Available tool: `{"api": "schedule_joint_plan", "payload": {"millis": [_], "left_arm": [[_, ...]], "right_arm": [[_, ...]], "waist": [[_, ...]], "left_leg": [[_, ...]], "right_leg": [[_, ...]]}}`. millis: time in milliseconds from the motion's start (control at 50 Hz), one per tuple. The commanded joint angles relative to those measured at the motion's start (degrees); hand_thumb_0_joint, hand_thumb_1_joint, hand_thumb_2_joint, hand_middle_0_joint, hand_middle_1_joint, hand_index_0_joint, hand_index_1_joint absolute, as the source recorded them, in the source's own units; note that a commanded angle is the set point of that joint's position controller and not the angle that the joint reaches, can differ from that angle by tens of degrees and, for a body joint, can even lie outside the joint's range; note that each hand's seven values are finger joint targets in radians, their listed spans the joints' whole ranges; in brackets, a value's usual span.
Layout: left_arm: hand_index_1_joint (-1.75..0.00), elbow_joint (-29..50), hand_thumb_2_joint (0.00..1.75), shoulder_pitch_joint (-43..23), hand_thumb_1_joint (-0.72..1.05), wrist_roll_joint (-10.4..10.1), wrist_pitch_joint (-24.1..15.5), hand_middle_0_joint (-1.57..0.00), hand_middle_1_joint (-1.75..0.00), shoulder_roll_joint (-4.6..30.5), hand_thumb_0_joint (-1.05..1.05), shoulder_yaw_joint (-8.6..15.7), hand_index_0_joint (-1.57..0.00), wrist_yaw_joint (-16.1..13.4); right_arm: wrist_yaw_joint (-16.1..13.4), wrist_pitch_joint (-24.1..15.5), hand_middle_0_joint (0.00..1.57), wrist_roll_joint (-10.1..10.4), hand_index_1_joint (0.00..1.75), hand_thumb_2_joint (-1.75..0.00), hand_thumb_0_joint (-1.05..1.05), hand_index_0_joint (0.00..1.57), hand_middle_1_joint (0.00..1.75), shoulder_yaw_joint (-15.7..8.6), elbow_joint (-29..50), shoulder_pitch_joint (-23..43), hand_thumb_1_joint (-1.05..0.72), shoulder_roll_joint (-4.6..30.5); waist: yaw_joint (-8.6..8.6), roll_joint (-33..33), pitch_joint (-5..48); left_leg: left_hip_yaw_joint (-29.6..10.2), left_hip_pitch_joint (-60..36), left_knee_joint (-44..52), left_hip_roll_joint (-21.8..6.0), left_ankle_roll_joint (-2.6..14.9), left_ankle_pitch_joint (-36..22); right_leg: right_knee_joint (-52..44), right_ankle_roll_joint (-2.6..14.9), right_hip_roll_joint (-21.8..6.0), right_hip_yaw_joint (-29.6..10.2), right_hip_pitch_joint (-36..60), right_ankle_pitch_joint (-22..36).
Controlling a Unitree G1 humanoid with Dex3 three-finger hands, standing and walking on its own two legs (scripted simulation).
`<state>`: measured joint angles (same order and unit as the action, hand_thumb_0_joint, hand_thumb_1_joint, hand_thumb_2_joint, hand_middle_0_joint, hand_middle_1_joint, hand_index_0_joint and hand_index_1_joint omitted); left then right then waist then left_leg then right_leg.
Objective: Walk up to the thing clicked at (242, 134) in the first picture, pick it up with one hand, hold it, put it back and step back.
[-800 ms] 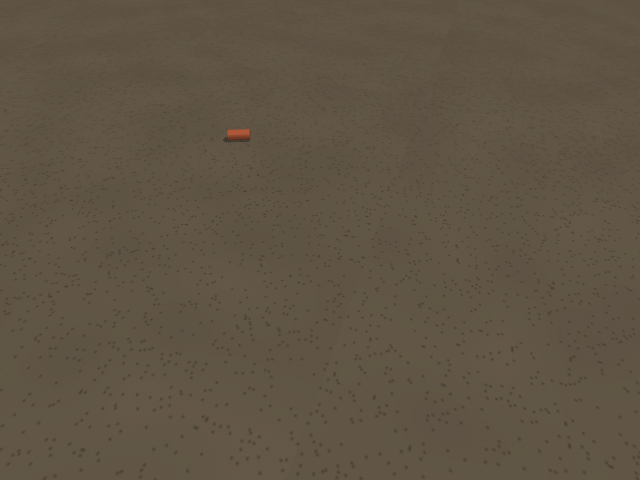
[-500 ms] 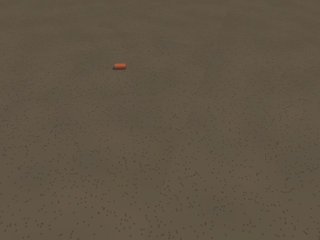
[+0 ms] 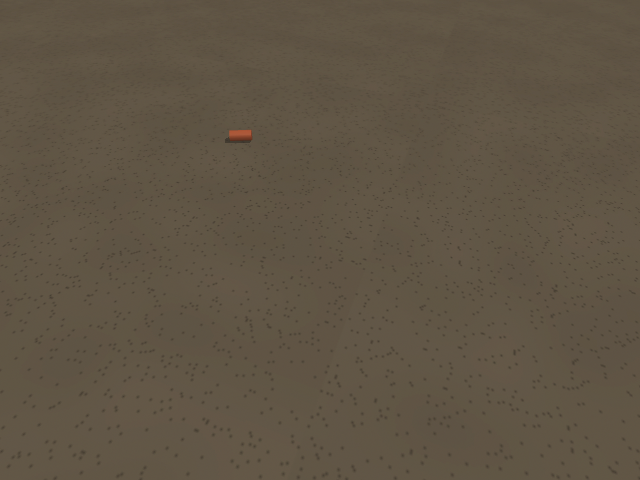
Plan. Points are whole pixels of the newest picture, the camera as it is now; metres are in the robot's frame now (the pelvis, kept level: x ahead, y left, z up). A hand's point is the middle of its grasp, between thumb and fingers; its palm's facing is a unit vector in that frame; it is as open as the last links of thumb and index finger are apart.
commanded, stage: stand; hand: left
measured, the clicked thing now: (240, 135) +1.92 +0.45 -0.75
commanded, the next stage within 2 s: walk up in 0.32 s
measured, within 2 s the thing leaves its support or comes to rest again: neither
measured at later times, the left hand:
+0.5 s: hand out of the picture +0.07 +0.29 -0.15, palm faces +0.07 -0.94 -0.34, open 7.4 cm
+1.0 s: hand (76, 372) +0.31 +0.40 -0.15, palm faces +0.00 -0.96 -0.29, open 7.4 cm
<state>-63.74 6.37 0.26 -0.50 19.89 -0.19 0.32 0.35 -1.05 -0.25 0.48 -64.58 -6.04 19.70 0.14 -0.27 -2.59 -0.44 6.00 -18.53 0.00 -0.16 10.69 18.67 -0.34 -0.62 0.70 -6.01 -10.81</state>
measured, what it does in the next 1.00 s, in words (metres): walks ahead: left foot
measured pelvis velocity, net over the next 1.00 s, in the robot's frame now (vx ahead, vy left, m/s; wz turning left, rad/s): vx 0.23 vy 0.13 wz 0.07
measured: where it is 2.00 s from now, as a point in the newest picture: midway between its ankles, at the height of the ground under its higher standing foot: (284, 303)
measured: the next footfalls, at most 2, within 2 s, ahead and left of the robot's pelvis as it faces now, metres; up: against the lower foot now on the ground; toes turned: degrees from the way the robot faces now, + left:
left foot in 0.68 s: +0.21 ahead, +0.22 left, +0.00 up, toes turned +10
right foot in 1.20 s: +0.57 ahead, +0.01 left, +0.00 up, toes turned +0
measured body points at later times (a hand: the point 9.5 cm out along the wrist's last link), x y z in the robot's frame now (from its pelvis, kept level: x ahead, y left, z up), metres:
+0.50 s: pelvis +0.02 +0.01 -0.01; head +0.02 +0.02 +0.44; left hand +0.06 +0.34 -0.13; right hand +0.11 -0.31 -0.12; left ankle +0.02 +0.13 -0.71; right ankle -0.01 -0.12 -0.75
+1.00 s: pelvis +0.23 +0.13 -0.01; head +0.23 +0.15 +0.44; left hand +0.31 +0.45 -0.13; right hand +0.26 -0.20 -0.11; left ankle +0.17 +0.22 -0.75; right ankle +0.37 -0.03 -0.69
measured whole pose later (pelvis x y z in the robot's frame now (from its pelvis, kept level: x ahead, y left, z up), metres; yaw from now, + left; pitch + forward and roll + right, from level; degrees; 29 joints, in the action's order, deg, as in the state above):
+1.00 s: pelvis +0.23 +0.13 -0.01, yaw +4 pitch -3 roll +1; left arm -55.1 10.8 0.5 -1.5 25.9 3.2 6.6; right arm 3.9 -5.6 0.0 -3.4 -56.0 -20.6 21.7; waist -2.0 -4.3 -1.5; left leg 6.4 0.4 -19.0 0.8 1.9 16.2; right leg 49.2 -1.1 -6.1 -0.7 -33.5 -7.9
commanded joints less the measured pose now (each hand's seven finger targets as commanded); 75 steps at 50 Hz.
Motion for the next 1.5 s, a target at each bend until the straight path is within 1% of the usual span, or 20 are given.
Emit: {"api": "schedule_joint_plan", "payload": {"millis": [0, 280, 300, 360, 400, 640, 660, 680, 700, 720, 820, 920, 1100, 1140, 1180, 1200, 1220, 1240, 1320, 1480], "left_arm": [[-0.3, 3.11, 0.9, -1.46, 0.9, 0.27, -1.48, -0.2, -0.3, 11.73, 0.0, 1.96, -0.2, -0.95], [-0.3, 3.06, 0.9, -1.45, 0.9, 0.36, -1.51, -0.2, -0.3, 12.17, 0.0, 2.11, -0.2, -1.02], [-0.3, 5.81, 0.9, 2.11, 0.9, 1.08, -2.78, -0.2, -0.3, 19.78, 0.0, 6.65, -0.2, 1.14], [-0.3, 6.01, 0.9, 5.66, 0.9, 1.95, -3.42, -0.2, -0.3, 19.31, 0.0, 7.8, -0.2, 2.32], [-0.3, 6.68, 0.9, 7.69, 0.9, 2.14, -4.45, -0.2, -0.3, 21.92, 0.0, 8.6, -0.2, 1.85], [-0.3, 11.78, 0.9, -1.66, 0.9, 1.62, -4.0, -0.2, -0.3, 20.18, 0.0, 7.58, -0.2, 3.49], [-0.3, 11.63, 0.9, 0.23, 0.9, 2.01, -3.68, -0.2, -0.3, 17.47, 0.0, 6.65, -0.2, 3.6], [-0.3, 12.23, 0.9, 2.88, 0.9, 1.81, -3.55, -0.2, -0.3, 12.38, 0.0, 5.07, -0.2, 3.78], [-0.3, 13.7, 0.9, 1.78, 0.9, 0.85, -3.51, -0.2, -0.3, 12.89, 0.0, 4.75, -0.2, 3.43], [-0.3, 13.62, 0.9, 1.99, 0.9, 1.21, -3.5, -0.2, -0.3, 18.15, 0.0, 5.27, -0.2, 2.97], [-0.3, 9.27, 0.9, 6.96, 0.9, -0.68, -3.2, -0.2, -0.3, 18.59, 0.0, 6.01, -0.2, 4.21], [-0.3, 12.59, 0.9, 1.9, 0.9, 0.45, -2.41, -0.2, -0.3, 17.56, 0.0, 6.27, -0.2, 5.66], [-0.3, 17.51, 0.9, -11.72, 0.9, 0.3, -2.83, -0.2, -0.3, 12.34, 0.0, 5.15, -0.2, 6.03], [-0.3, 16.84, 0.9, -8.52, 0.9, 0.21, -2.71, -0.2, -0.3, 12.91, 0.0, 5.75, -0.2, 5.42], [-0.3, 12.99, 0.9, 6.57, 0.9, 0.37, -2.96, -0.2, -0.3, 15.93, 0.0, 7.78, -0.2, 4.25], [-0.3, 11.48, 0.9, 15.23, 0.9, 0.92, -3.22, -0.2, -0.3, 19.68, 0.0, 9.38, -0.2, 3.48], [-0.3, 11.57, 0.9, 18.2, 0.9, 0.76, -3.65, -0.2, -0.3, 24.4, 0.0, 10.61, -0.2, 3.04], [-0.3, 12.6, 0.9, 15.07, 0.9, -0.09, -3.67, -0.2, -0.3, 23.98, 0.0, 10.85, -0.2, 2.56], [-0.3, 15.03, 0.9, 6.94, 0.9, -0.9, -4.58, -0.2, -0.3, 17.23, 0.0, 7.95, -0.2, 1.4], [-0.3, 18.8, 0.9, 3.0, 0.9, 0.42, -6.57, -0.2, -0.3, 17.86, 0.0, 7.42, -0.2, 2.78]], "right_arm": [[-0.95, -0.87, 0.2, -0.12, 0.3, -0.9, 0.0, 0.2, 0.3, -2.49, 3.54, 2.46, -0.9, 12.31], [-0.93, -0.91, 0.2, -0.12, 0.3, -0.9, 0.0, 0.2, 0.3, -2.6, 3.5, 2.19, -0.9, 12.33], [1.06, -2.02, 0.2, -0.98, 0.3, -0.9, 0.0, 0.2, 0.3, -6.86, 6.88, -1.32, -0.9, 18.36], [2.93, -1.92, 0.2, -1.75, 0.3, -0.9, 0.0, 0.2, 0.3, -6.62, 10.69, 6.6, -0.9, 15.75], [2.93, -2.37, 0.2, -2.3, 0.3, -0.9, 0.0, 0.2, 0.3, -6.53, 12.88, 10.29, -0.9, 13.34], [4.98, -2.56, 0.2, -1.18, 0.3, -0.9, 0.0, 0.2, 0.3, -10.06, 8.76, -11.08, -0.9, 16.21], [4.16, -2.93, 0.2, -1.51, 0.3, -0.9, 0.0, 0.2, 0.3, -11.11, 6.75, -17.89, -0.9, 18.67], [3.07, -3.27, 0.2, -2.24, 0.3, -0.9, 0.0, 0.2, 0.3, -12.34, 5.51, -25.4, -0.9, 23.54], [2.67, -3.8, 0.2, -1.97, 0.3, -0.9, 0.0, 0.2, 0.3, -12.46, 8.18, -22.19, -0.9, 28.46], [2.87, -3.84, 0.2, 0.08, 0.3, -0.9, 0.0, 0.2, 0.3, -12.57, 11.3, -13.42, -0.9, 29.46], [2.04, -5.71, 0.2, 0.47, 0.3, -0.9, 0.0, 0.2, 0.3, -8.55, 13.41, -7.82, -0.9, 19.19], [2.07, -6.52, 0.2, 0.38, 0.3, -0.9, 0.0, 0.2, 0.3, -8.4, 14.54, -9.13, -0.9, 19.51], [1.18, -5.65, 0.2, -0.14, 0.3, -0.9, 0.0, 0.2, 0.3, -8.71, 14.18, -15.74, -0.9, 19.76], [0.65, -5.31, 0.2, -0.68, 0.3, -0.9, 0.0, 0.2, 0.3, -8.76, 14.86, -16.24, -0.9, 19.62], [0.46, -4.89, 0.2, -1.19, 0.3, -0.9, 0.0, 0.2, 0.3, -7.97, 15.84, -16.73, -0.9, 18.13], [0.56, -4.84, 0.2, -0.86, 0.3, -0.9, 0.0, 0.2, 0.3, -6.68, 16.36, -19.81, -0.9, 14.61], [0.55, -5.06, 0.2, 0.87, 0.3, -0.9, 0.0, 0.2, 0.3, -5.96, 17.46, -23.4, -0.9, 12.78], [-0.46, -4.85, 0.2, 0.89, 0.3, -0.9, 0.0, 0.2, 0.3, -6.62, 15.74, -20.54, -0.9, 18.35], [0.7, -4.8, 0.2, 1.18, 0.3, -0.9, 0.0, 0.2, 0.3, -6.08, 15.64, -14.43, -0.9, 14.4], [4.04, -3.48, 0.2, -0.6, 0.3, -0.9, 0.0, 0.2, 0.3, -6.94, 19.3, -6.16, -0.9, 13.09]], "waist": [[0.18, 0.54, 4.22], [0.0, 0.94, 4.74], [0.76, 0.65, 11.1], [4.8, -1.93, -0.95], [7.81, -7.51, -4.17], [-5.4, -1.67, 0.86], [-8.61, 6.39, 4.69], [-11.32, 21.85, 6.22], [-9.85, 22.38, 4.4], [-6.09, 16.55, 0.31], [-0.07, 6.49, -2.5], [-0.71, 6.06, -5.61], [-4.27, 4.49, -2.74], [-2.56, 3.49, 1.14], [4.7, -0.76, 11.45], [7.51, -8.03, 18.11], [7.21, -18.48, 22.47], [7.31, -13.54, 19.41], [2.32, -4.59, 3.73], [0.09, -6.41, -4.24]], "left_leg": [[-5.08, -1.15, 2.37, -7.37, 1.49, -10.05], [-5.23, -1.42, 2.75, -7.44, 1.42, -10.23], [-7.23, 1.26, -2.92, -5.75, 6.41, 23.68], [-3.12, 27.02, -13.06, -3.15, 4.52, 25.93], [-2.0, 39.85, -30.91, -3.77, 1.87, 15.55], [8.35, -6.71, -13.22, -1.76, 0.69, -0.8], [6.12, -18.05, -13.79, -1.16, 2.24, 4.75], [-9.54, -22.82, -3.57, -9.0, 5.21, 25.56], [-40.29, -14.37, 11.98, -21.9, 8.4, 45.25], [-46.15, -6.89, 16.13, -26.91, 13.43, 46.56], [-11.81, 2.67, 10.13, -14.78, 7.11, 17.6], [-6.16, 1.8, 13.67, -14.62, 9.77, 13.99], [0.52, -6.96, 6.41, -13.07, 7.32, -17.33], [1.26, -8.26, -1.82, -12.4, 7.11, -25.94], [4.61, -3.21, -23.69, -9.19, 5.74, -27.78], [4.99, 8.98, -38.73, -6.15, 4.43, -13.71], [4.02, 26.6, -51.88, 2.56, 1.93, 15.21], [-0.68, 32.58, -54.74, -0.5, 2.29, 18.41], [-4.46, 23.74, -50.82, -4.18, 3.61, 7.96], [1.76, 20.23, -22.38, -6.98, -0.62, -3.23]], "right_leg": [[-2.64, 1.73, -6.89, -5.34, 0.63, 9.21], [-2.81, 1.82, -7.01, -5.19, 1.38, 9.41], [3.76, 3.6, -4.27, -3.49, 3.22, -20.77], [-2.81, 8.24, -11.57, -15.0, 4.54, -37.5], [-14.39, 15.52, -25.64, -29.54, 10.15, -33.3], [4.19, 8.17, -9.99, 3.23, -18.32, -20.31], [19.81, 7.09, -7.52, 5.52, -25.34, -15.41], [41.16, 5.63, -0.34, 7.47, -34.92, -22.16], [51.11, 3.98, 3.98, -2.17, -39.94, -22.46], [53.02, 4.68, -1.05, -7.01, -36.57, -18.77], [41.2, 1.39, -6.61, -6.0, -28.4, -2.37], [30.84, -1.13, -6.89, -2.98, -31.62, 3.59], [11.76, 3.12, -3.73, 4.26, -22.35, 10.08], [10.81, 4.12, -0.83, 5.93, -15.51, 4.85], [9.32, 5.99, 0.55, 5.99, 5.8, 2.56], [10.26, 7.35, -7.12, -5.03, 20.74, -7.63], [3.86, 14.98, -23.56, -35.08, 35.27, -7.77], [2.35, 17.79, -25.1, -39.47, 32.91, -3.94], [0.12, 12.21, -15.3, -11.74, 3.21, 18.65], [-8.02, 12.09, -11.16, -0.29, -11.06, 1.96]]}}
